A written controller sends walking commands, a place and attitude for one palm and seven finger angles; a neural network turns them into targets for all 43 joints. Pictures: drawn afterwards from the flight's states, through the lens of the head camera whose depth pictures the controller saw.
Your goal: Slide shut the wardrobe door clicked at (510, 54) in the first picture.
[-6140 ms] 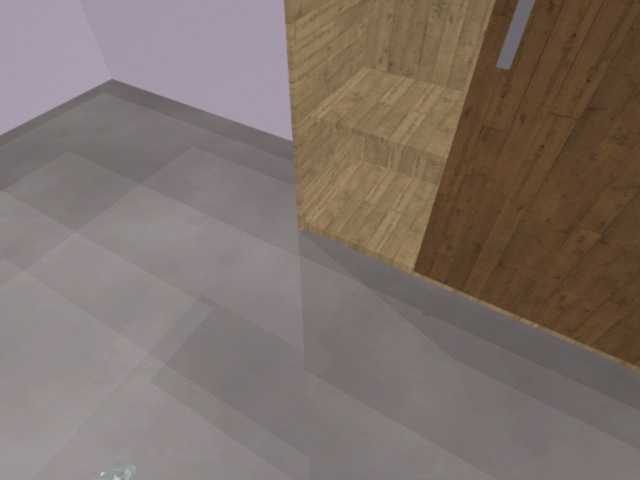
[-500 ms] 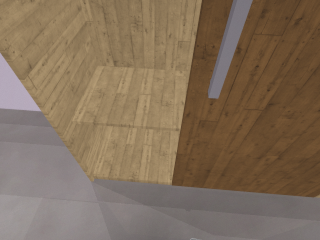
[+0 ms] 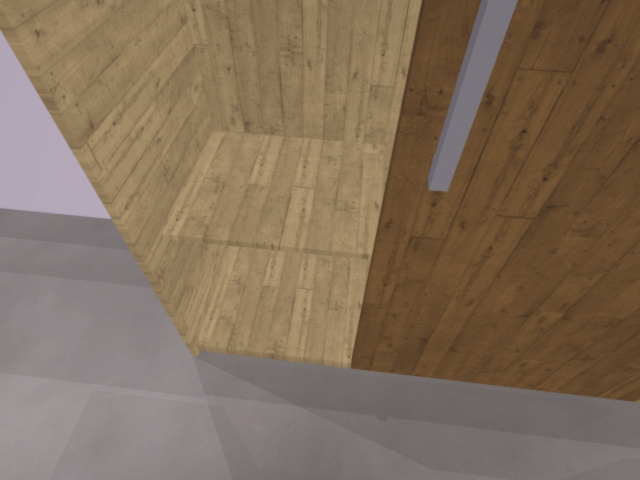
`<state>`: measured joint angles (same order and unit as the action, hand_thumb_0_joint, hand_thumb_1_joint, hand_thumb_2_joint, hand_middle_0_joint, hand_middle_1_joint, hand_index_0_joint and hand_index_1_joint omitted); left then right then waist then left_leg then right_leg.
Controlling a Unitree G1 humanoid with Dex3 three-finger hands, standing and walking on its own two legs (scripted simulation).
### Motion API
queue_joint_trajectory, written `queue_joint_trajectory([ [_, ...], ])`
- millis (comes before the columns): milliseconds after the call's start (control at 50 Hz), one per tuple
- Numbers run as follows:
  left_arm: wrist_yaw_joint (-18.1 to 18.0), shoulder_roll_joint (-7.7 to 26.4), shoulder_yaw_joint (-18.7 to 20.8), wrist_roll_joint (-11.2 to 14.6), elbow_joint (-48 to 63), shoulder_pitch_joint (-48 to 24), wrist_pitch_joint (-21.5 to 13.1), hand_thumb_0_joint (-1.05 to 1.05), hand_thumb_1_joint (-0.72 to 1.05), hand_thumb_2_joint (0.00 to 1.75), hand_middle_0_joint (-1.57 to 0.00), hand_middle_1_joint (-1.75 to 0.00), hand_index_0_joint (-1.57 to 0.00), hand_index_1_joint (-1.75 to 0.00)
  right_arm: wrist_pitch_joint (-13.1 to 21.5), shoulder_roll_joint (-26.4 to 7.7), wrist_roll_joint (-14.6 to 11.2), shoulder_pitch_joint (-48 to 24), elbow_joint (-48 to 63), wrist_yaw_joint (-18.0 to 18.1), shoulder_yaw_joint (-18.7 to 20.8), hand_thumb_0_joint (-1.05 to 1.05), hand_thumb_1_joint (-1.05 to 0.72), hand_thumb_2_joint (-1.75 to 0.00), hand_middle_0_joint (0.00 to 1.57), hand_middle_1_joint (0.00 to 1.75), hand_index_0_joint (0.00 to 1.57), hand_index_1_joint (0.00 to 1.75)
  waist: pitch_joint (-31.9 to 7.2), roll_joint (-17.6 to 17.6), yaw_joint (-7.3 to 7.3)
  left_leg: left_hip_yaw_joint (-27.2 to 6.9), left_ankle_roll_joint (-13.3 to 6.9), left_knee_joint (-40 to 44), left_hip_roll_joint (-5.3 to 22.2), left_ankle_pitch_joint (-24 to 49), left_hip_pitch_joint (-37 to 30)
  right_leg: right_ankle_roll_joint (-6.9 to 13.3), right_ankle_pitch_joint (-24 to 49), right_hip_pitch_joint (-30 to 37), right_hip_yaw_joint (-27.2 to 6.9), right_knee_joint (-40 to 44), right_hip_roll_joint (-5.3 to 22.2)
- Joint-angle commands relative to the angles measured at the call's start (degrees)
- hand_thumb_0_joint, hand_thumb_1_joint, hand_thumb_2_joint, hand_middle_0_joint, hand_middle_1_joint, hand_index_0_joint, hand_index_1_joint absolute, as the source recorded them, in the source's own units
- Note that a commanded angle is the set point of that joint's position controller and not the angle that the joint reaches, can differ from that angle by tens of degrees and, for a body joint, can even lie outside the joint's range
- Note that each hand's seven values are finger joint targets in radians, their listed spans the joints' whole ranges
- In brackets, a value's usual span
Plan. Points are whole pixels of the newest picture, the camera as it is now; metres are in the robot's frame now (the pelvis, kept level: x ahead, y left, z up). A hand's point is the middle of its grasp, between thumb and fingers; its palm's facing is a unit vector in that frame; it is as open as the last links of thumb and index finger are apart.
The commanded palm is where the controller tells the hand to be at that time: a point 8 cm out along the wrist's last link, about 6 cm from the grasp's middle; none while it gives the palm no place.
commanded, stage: come to a stop and stand still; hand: right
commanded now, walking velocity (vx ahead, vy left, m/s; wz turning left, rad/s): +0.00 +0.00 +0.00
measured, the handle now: (469, 71) +0.51 -0.13 +0.26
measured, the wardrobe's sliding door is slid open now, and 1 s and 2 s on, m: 0.50 0.50 0.50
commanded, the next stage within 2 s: look again from close up in 1.02 s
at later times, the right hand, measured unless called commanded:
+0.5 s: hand out of the picture +0.00 -0.12 -0.18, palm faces +0.06 +0.99 -0.15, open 7.3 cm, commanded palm none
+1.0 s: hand out of the picture +0.02 -0.14 -0.18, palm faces +0.07 +0.98 -0.18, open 7.4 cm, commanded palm none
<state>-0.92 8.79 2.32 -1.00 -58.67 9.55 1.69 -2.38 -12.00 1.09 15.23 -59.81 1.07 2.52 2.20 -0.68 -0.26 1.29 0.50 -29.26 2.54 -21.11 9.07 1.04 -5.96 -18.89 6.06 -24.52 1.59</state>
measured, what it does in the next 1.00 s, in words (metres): shifts its weight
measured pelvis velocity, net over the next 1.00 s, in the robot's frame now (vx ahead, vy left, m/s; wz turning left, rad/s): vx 0.05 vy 0.02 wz -0.01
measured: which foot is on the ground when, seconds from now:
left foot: down 0.00-1.00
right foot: down 0.00-1.00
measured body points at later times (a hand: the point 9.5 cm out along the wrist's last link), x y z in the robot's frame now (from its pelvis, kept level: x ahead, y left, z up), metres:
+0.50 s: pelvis +0.01 +0.04 +0.00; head +0.02 +0.04 +0.45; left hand -0.05 +0.23 -0.16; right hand +0.00 -0.17 -0.16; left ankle -0.05 +0.13 -0.74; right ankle +0.07 -0.12 -0.74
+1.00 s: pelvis +0.05 +0.02 +0.00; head +0.06 +0.02 +0.45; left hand +0.07 +0.25 -0.16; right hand +0.02 -0.19 -0.16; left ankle -0.05 +0.13 -0.74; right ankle +0.07 -0.12 -0.74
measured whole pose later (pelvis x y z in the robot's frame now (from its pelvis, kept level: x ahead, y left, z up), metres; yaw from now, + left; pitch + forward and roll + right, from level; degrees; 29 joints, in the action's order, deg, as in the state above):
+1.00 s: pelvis +0.05 +0.02 +0.00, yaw -1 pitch -2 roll -1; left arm -2.5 8.9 -0.1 -0.6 -65.3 12.6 0.3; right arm 0.2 -7.7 0.4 17.9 -65.3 2.3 0.8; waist 2.4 -1.4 0.3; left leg 2.7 -0.7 -21.7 0.6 -21.0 -0.8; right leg -1.7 -11.1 -12.7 1.6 -25.4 1.8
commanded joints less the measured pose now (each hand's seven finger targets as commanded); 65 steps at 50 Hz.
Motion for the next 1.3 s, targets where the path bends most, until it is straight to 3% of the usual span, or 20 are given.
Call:
queue_joint_trajectory([
  [0, 0.33, 3.37, 0.71, 0.71, 1.37, 3.02, -0.52, 0.0, 0.9, 0.9, -0.2, -0.3, -0.2, -0.3, 1.96, -7.63, 0.11, 3.89, 0.52, 0.78, 0.09, 0.0, -0.9, -0.9, 0.2, 0.3, 0.2, 0.3, -0.5, -5.6, -0.93, -12.87, -6.57, 19.1, 12.43, -5.0, 8.05, -2.28, -12.69, 4.28, -4.63, -1.27, 1.11],
  [20, 0.39, 3.52, 0.43, 0.19, 1.0, 2.01, -0.22, 0.0, 0.9, 0.9, -0.2, -0.3, -0.2, -0.3, 2.7, -7.58, -0.06, 0.63, 0.76, 0.89, 0.12, 0.0, -0.9, -0.9, 0.2, 0.3, 0.2, 0.3, 2.15, -12.16, -0.83, -13.77, -6.62, 20.81, 11.49, -6.73, 13.41, -1.81, -10.6, 5.66, -5.05, -3.49, 1.35],
  [40, 0.34, 3.77, 0.21, 0.1, -0.01, 2.67, -0.13, 0.0, 0.9, 0.9, -0.2, -0.3, -0.2, -0.3, 2.81, -6.02, -0.12, -0.85, 0.38, 1.02, -0.41, 0.0, -0.9, -0.9, 0.2, 0.3, 0.2, 0.3, 4.59, -12.37, -1.46, -12.04, -5.9, 20.5, 10.02, -4.77, 15.22, -1.5, -8.36, 6.85, -5.52, -4.14, 1.81],
  [80, 0.04, 3.39, -0.6, 0.16, -2.97, 7.19, -1.05, 0.0, 0.9, 0.9, -0.2, -0.3, -0.2, -0.3, 3.28, -3.94, -0.67, -0.33, -0.7, 0.98, -1.1, 0.0, -0.9, -0.9, 0.2, 0.3, 0.2, 0.3, 2.78, -6.74, -2.37, -7.45, -4.57, 14.87, 6.57, 7.03, 10.4, -1.19, -0.13, 9.37, -6.4, -0.07, 2.48],
  [120, -0.4, 4.63, -0.84, 0.31, -4.56, 8.41, -1.57, 0.0, 0.9, 0.9, -0.2, -0.3, -0.2, -0.3, 3.43, -2.77, -1.02, 2.18, -1.83, 1.09, -1.2, 0.0, -0.9, -0.9, 0.2, 0.3, 0.2, 0.3, 1.67, -3.98, -1.41, -5.67, -3.02, 13.02, 4.07, 8.02, 7.33, -1.12, 2.52, 10.38, -7.81, 1.96, 3.55],
  [160, -0.38, 4.43, -0.81, 0.43, -5.18, 7.91, -1.05, 0.0, 0.9, 0.9, -0.2, -0.3, -0.2, -0.3, 2.86, -2.61, -0.85, 2.9, -2.53, 1.26, -1.16, 0.0, -0.9, -0.9, 0.2, 0.3, 0.2, 0.3, 5.57, -3.31, -0.97, -6.17, -2.85, 16.46, 4.71, -0.81, 10.22, -1.72, -1.95, 9.12, -7.02, 1.28, 3.56],
  [220, -0.63, 3.16, -1.21, 0.2, -6.4, 10.02, -0.86, 0.0, 0.9, 0.9, -0.2, -0.3, -0.2, -0.3, 2.66, -2.21, -1.01, 3.33, -3.05, 1.17, -1.02, 0.0, -0.9, -0.9, 0.2, 0.3, 0.2, 0.3, 7.54, -0.24, -1.19, -6.37, -3.29, 16.5, 4.09, -3.54, 11.26, -1.79, -2.63, 8.75, -7.16, 1.56, 3.24],
  [320, -1.1, 2.35, -1.46, 0.16, -7.42, 11.96, -1.13, 0.0, 0.9, 0.9, -0.2, -0.3, -0.2, -0.3, 2.66, -0.87, -1.17, 5.03, -4.19, 1.26, -1.02, 0.0, -0.9, -0.9, 0.2, 0.3, 0.2, 0.3, 6.59, 1.6, -0.66, -5.46, -3.29, 15.4, 3.42, -0.51, 7.95, -1.64, -1.67, 7.9, -7.44, 1.87, 3.38],
  [520, -1.68, 2.01, -1.33, 0.38, -7.5, 12.68, -1.96, 0.0, 0.9, 0.9, -0.2, -0.3, -0.2, -0.3, 2.82, 0.79, -1.09, 7.35, -4.77, 1.56, -0.86, 0.0, -0.9, -0.9, 0.2, 0.3, 0.2, 0.3, 2.47, 1.18, -0.06, -2.94, -2.61, 12.05, 2.6, 11.55, 2.02, -0.79, 5.31, 9.43, -7.86, 1.25, 4.2],
  [660, -1.79, 2.45, -1.16, 0.5, -6.62, 10.05, -2.01, 0.0, 0.9, 0.9, -0.2, -0.3, -0.2, -0.3, 2.9, 0.67, -0.79, 8.61, -4.75, 1.8, -0.91, 0.0, -0.9, -0.9, 0.2, 0.3, 0.2, 0.3, 1.89, -0.2, 0.15, -2.22, -1.88, 10.99, 3.17, 20.59, 0.75, -0.36, 9.36, 10.97, -7.12, -0.32, 4.22],
  [920, -1.79, 4.65, -1.64, 0.48, -5.58, 6.93, -2.11, 0.0, 0.9, 0.9, -0.2, -0.3, -0.2, -0.3, 2.82, -1.1, -0.68, 8.08, -5.0, 1.67, -1.07, 0.0, -0.9, -0.9, 0.2, 0.3, 0.2, 0.3, 1.76, 1.08, 0.3, -1.76, -1.42, 11.43, 3.58, 21.77, -1.18, -0.05, 11.84, 12.72, -7.49, 0.68, 4.05],
  [1080, -1.67, 5.5, -1.73, 0.45, -5.14, 5.88, -2.15, 0.0, 0.9, 0.9, -0.2, -0.3, -0.2, -0.3, 2.87, -1.93, -0.64, 7.27, -4.94, 1.57, -1.11, 0.0, -0.9, -0.9, 0.2, 0.3, 0.2, 0.3, 1.33, -0.09, 0.36, -1.54, -1.28, 11.75, 3.79, 22.24, -2.01, -0.02, 12.08, 13.07, -7.78, 1.14, 3.98],
  [1100, -0.62, 7.48, -1.32, 0.75, -0.31, 1.48, -3.61, 0.0, 0.9, 0.9, -0.2, -0.3, -0.2, -0.3, 5.68, -2.47, 0.89, 10.38, -3.95, 3.81, -1.87, 0.0, -0.9, -0.9, 0.2, 0.3, 0.2, 0.3, 3.55, -0.09, 1.57, -6.99, 1.17, 11.28, 5.77, 46.95, 4.84, -0.92, 15.47, 9.78, -4.09, -13.2, 3.47],
  [1120, -0.08, 4.5, -1.37, 0.45, 1.14, 5.94, -3.34, 0.0, 0.9, 0.9, -0.2, -0.3, -0.2, -0.3, 6.0, -5.26, 1.02, 7.47, -1.09, 3.52, -0.86, 0.0, -0.9, -0.9, 0.2, 0.3, 0.2, 0.3, 1.56, -4.19, -1.66, -5.26, -0.89, 6.79, 7.73, 52.37, -1.99, 0.29, -1.61, 2.58, -5.22, -12.4, 2.05],
  [1140, -0.1, 5.25, -1.43, -0.24, 1.75, 6.91, -3.15, 0.0, 0.9, 0.9, -0.2, -0.3, -0.2, -0.3, 6.36, -6.27, 0.76, 5.87, 0.48, 3.24, -0.81, 0.0, -0.9, -0.9, 0.2, 0.3, 0.2, 0.3, -0.89, -4.51, -1.99, -3.75, -1.88, 2.42, 7.53, 63.09, -5.18, 1.3, -4.18, 2.32, -2.71, -10.25, 0.35],
  [1160, -0.46, 5.22, -1.42, -0.18, 2.13, 9.56, -3.53, 0.0, 0.9, 0.9, -0.2, -0.3, -0.2, -0.3, 6.4, -5.24, 0.22, 6.41, 1.04, 3.0, -1.12, 0.0, -0.9, -0.9, 0.2, 0.3, 0.2, 0.3, -5.65, -5.77, -2.45, -2.54, -2.41, -1.78, 6.33, 63.88, -7.07, 1.81, 0.22, 4.36, -3.38, -10.16, 0.33],
  [1180, -0.67, 6.37, -1.26, -0.07, 2.04, 10.19, -3.79, 0.0, 0.9, 0.9, -0.2, -0.3, -0.2, -0.3, 6.36, -4.81, -0.21, 6.97, 1.54, 2.88, -1.2, 0.0, -0.9, -0.9, 0.2, 0.3, 0.2, 0.3, -7.38, -4.54, -2.22, -2.0, -2.41, -4.25, 5.11, 61.05, -6.96, 2.29, 8.98, 6.49, -3.94, -10.25, 1.18],
  [1220, -1.02, 8.1, -0.8, 0.16, 2.14, 10.25, -3.73, 0.0, 0.9, 0.9, -0.2, -0.3, -0.2, -0.3, 5.55, -3.91, -0.53, 7.7, 2.56, 2.79, -1.09, 0.0, -0.9, -0.9, 0.2, 0.3, 0.2, 0.3, -6.73, 0.95, -1.21, -1.13, -2.06, -5.37, 2.9, 42.91, -1.48, 3.31, 23.05, 10.19, -6.29, -10.43, 4.22],
  [1240, -1.23, 8.52, -0.98, 0.12, 2.24, 9.77, -3.56, 0.0, 0.9, 0.9, -0.2, -0.3, -0.2, -0.3, 5.18, -3.59, -0.58, 7.21, 2.87, 2.63, -1.27, 0.0, -0.9, -0.9, 0.2, 0.3, 0.2, 0.3, -4.67, 3.42, -0.66, -1.06, -1.85, -4.13, 1.66, 34.3, 0.16, 4.02, 25.24, 9.66, -7.36, -10.31, 5.05],
  [1280, -1.15, 8.07, -1.12, 0.34, 3.24, 7.14, -3.07, 0.0, 0.9, 0.9, -0.2, -0.3, -0.2, -0.3, 4.27, -3.46, -0.37, 7.42, 3.05, 2.5, -1.22, 0.0, -0.9, -0.9, 0.2, 0.3, 0.2, 0.3, -0.86, 1.37, 0.46, -1.82, -2.07, 0.33, 1.2, 21.01, 1.93, 3.41, 18.17, 6.01, -8.67, -9.06, 5.33],
])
